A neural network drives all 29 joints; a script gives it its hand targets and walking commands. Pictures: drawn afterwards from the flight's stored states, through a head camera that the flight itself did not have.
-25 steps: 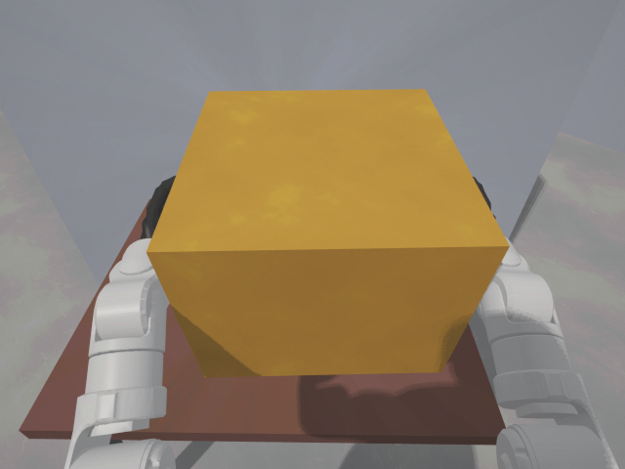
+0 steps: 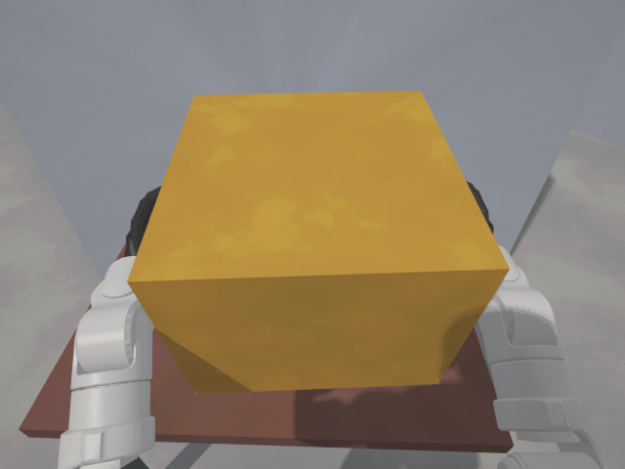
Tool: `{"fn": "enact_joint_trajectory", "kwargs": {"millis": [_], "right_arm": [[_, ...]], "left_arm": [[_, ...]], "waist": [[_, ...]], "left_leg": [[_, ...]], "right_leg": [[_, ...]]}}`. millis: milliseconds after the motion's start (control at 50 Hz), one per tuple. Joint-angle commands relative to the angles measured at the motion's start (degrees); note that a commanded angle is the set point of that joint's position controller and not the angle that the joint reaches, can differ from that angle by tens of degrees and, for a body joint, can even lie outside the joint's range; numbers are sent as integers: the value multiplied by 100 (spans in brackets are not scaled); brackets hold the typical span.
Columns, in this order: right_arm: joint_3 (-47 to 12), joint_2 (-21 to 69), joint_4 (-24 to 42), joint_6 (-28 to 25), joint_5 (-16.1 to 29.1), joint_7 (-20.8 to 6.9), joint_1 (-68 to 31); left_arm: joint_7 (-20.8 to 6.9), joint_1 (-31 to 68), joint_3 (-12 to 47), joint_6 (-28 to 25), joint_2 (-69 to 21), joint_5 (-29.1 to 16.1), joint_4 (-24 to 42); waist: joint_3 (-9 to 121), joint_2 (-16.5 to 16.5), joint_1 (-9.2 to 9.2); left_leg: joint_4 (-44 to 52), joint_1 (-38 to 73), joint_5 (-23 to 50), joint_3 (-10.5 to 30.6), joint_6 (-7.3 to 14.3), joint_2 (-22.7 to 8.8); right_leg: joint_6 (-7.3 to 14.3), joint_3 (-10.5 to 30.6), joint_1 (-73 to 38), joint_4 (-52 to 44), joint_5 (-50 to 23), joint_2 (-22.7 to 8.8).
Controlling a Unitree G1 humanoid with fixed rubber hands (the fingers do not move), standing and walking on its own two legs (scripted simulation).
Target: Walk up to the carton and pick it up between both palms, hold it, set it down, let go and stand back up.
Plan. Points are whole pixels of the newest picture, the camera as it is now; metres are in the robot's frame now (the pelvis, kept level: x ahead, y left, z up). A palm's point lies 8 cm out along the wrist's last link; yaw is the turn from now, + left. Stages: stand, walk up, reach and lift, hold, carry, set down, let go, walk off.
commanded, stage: set down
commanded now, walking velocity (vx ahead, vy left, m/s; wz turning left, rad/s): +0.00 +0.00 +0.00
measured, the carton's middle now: (313, 235) +0.36 +0.00 +0.16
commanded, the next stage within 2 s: none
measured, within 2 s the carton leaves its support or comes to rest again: neither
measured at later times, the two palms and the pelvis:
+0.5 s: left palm (163, 262) +0.35 +0.19 +0.13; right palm (466, 265) +0.34 -0.20 +0.12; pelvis +0.00 +0.01 +0.00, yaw -1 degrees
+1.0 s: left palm (179, 262) +0.38 +0.18 +0.10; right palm (458, 265) +0.37 -0.20 +0.10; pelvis +0.03 +0.00 +0.00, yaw +0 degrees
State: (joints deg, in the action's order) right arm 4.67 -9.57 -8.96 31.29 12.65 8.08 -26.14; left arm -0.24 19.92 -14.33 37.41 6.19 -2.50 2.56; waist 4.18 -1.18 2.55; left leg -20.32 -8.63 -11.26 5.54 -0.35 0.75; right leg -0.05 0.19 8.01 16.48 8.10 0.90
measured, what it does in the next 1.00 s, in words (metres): stands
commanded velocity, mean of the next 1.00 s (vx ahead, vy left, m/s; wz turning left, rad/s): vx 0.00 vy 0.00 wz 0.00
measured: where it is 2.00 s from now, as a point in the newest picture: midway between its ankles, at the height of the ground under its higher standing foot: outside the picture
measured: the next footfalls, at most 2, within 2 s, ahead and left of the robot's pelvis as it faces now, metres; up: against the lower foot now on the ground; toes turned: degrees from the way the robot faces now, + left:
none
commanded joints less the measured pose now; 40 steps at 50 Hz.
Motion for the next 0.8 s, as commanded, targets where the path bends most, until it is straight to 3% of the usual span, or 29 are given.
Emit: {"fn": "enact_joint_trajectory", "kwargs": {"millis": [0,20,40,80,100,120,140,160,200,220,240,280,300,320,340,380,420,520,540,560,580,600,640,660,680,700,720,760,780], "right_arm": [[-2696,2746,2233,-655,676,-867,-4299],[-2726,2784,2340,-735,621,-890,-4457],[-2618,2799,1907,-819,501,-959,-4295],[-2390,3066,1455,-1096,225,-1110,-4479],[-2472,3204,1752,-1221,146,-1131,-4622],[-2387,3261,1458,-1392,80,-1209,-4600],[-2181,3292,740,-1444,-219,-1279,-4344],[-2016,3349,445,-1531,-352,-1321,-4445],[-2273,3627,666,-1925,-358,-1337,-4769],[-2146,3665,330,-2001,-441,-1357,-4732],[-2164,3757,284,-2137,-474,-1388,-4738],[-2381,4086,343,-2439,-333,-1388,-5002],[-2217,3949,176,-2518,-412,-1408,-5106],[-2127,3945,69,-2570,-468,-1403,-5095],[-1960,3759,-238,-2599,-564,-1406,-5025],[-2185,3912,-236,-2749,-535,-1423,-4989],[-2168,3938,-76,-2931,-456,-1453,-5067],[-2521,3921,-4,-3052,-295,-1343,-4774],[-2338,3738,-335,-2989,-338,-1322,-4512],[-2550,3836,-118,-3056,-256,-1296,-4528],[-2270,3668,-322,-3010,-402,-1291,-4391],[-2289,3700,-431,-2998,-362,-1282,-4350],[-2420,3769,8,-3119,-327,-1255,-4335],[-2572,3836,161,-3133,-298,-1217,-4216],[-2648,3941,71,-3132,-246,-1225,-4222],[-2867,4038,176,-3116,-168,-1199,-4216],[-2770,3953,287,-3081,-187,-1178,-4259],[-2734,3879,6,-3008,-264,-1100,-3851],[-2672,3726,110,-3075,-252,-1103,-3841]], "left_arm": [[-894,4558,3391,-546,-2728,-531,1924],[-912,4524,3331,-590,-2613,-518,1791],[-930,4424,3220,-659,-2706,-387,1333],[-934,4518,3200,-897,-2906,-307,750],[-966,4484,3185,-982,-2917,-312,745],[-959,4840,3245,-1176,-3005,-346,662],[-1009,4655,2944,-1288,-2993,-148,-116],[-1045,4756,2755,-1358,-2937,40,-382],[-1050,5127,3007,-1683,-3092,-51,-283],[-1030,5306,3027,-1834,-3223,-88,-563],[-1004,5322,2855,-1981,-3102,-72,-588],[-889,5544,3087,-2218,-3315,-133,-526],[-871,5601,3008,-2297,-3324,-136,-898],[-837,5550,3005,-2330,-3368,-92,-1043],[-845,5598,3007,-2361,-3225,-67,-1208],[-789,5390,2973,-2522,-3369,-141,-1448],[-704,5747,3307,-2721,-3578,-323,-1150],[-576,5339,3488,-2937,-3492,-373,-1123],[-588,5212,3417,-2938,-3511,-349,-1226],[-627,5061,3444,-2972,-3506,-409,-1102],[-615,5241,3416,-2973,-3532,-390,-1218],[-614,5399,3512,-2999,-3445,-447,-1069],[-568,5459,3644,-3161,-3403,-488,-608],[-542,5342,3756,-3192,-3483,-579,-501],[-535,5310,3595,-3214,-3399,-398,-712],[-523,5205,3583,-3239,-3326,-341,-504],[-552,5330,3509,-3243,-3239,-428,-422],[-632,4931,3418,-3152,-3288,-330,-891],[-648,4786,3424,-3121,-3278,-228,-810]], "waist": [[3128,-397,274],[3028,-132,207],[2779,-251,187],[2636,-13,51],[2724,85,41],[2734,83,101],[2213,174,65],[2080,189,64],[2462,142,-58],[2250,56,38],[2438,192,-92],[2826,-85,-96],[2529,62,-130],[2591,-51,-143],[2288,-38,17],[2516,176,-116],[2776,-118,-8],[2972,-147,-159],[2795,-68,-8],[2905,-21,-100],[2881,-21,110],[2924,-148,174],[3396,-177,213],[3596,-106,187],[3476,-147,10],[3575,-5,-157],[3539,50,41],[3176,119,67],[3275,-98,123]], "left_leg": [[61,914,2783,-433,-414,380],[102,904,2702,-480,-371,377],[167,909,2530,-489,-415,340],[334,556,1808,-520,-348,306],[353,554,1730,-526,-355,287],[380,570,1549,-548,-379,247],[524,329,921,-565,-326,237],[626,239,651,-568,-274,236],[592,305,894,-591,-196,242],[592,282,796,-564,-235,235],[545,330,928,-622,-227,248],[479,476,1326,-559,-264,221],[501,332,885,-593,-243,226],[527,400,949,-591,-285,229],[569,326,647,-590,-268,236],[548,447,717,-631,-232,215],[522,511,925,-545,-314,172],[268,865,1884,-558,-351,222],[316,787,1838,-520,-393,175],[267,729,2137,-509,-371,217],[321,822,1916,-481,-427,200],[223,852,2135,-452,-472,192],[123,973,2453,-473,-461,213],[51,1049,2691,-446,-482,212],[72,926,2686,-493,-450,253],[51,785,2862,-503,-407,252],[62,731,2801,-468,-421,259],[152,426,2553,-456,-362,296],[140,554,2736,-471,-428,273]], "right_leg": [[20,-217,-1333,84,-2348,293],[-15,-240,-1320,44,-2206,301],[35,-252,-1270,-62,-1889,302],[99,-294,-1117,-116,-1292,296],[89,-258,-1255,-138,-1281,288],[70,-306,-1223,-101,-1157,257],[99,-282,-1136,-198,-658,204],[78,-264,-1036,-242,-465,159],[36,-284,-1228,-114,-740,143],[32,-302,-1203,-142,-629,115],[-12,-349,-1246,-80,-737,125],[4,-386,-1304,-33,-979,153],[12,-380,-1207,-129,-591,134],[43,-402,-1198,-80,-618,150],[25,-367,-1080,-133,-424,123],[-10,-393,-1154,-152,-485,135],[29,-462,-1064,-51,-573,176],[16,-353,-1033,-98,-1237,188],[25,-398,-1050,-96,-1196,209],[-3,-380,-1192,-87,-1447,224],[20,-400,-1075,-170,-1271,211],[13,-365,-1066,-70,-1384,218],[-14,-362,-1157,-14,-1822,186],[-34,-370,-1210,4,-2021,205],[-55,-330,-1246,21,-2034,166],[-88,-219,-1580,126,-2630,133],[-114,-215,-1581,153,-2632,133],[-177,-132,-1848,138,-2935,38],[-135,-176,-1694,150,-2820,75]]}}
